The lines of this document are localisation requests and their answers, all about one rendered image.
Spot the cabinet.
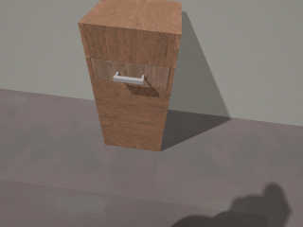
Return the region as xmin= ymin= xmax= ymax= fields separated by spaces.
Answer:
xmin=78 ymin=0 xmax=182 ymax=152

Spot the drawer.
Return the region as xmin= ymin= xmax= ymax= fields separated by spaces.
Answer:
xmin=91 ymin=58 xmax=170 ymax=88

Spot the handle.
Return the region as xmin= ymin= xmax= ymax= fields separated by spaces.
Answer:
xmin=113 ymin=72 xmax=145 ymax=85

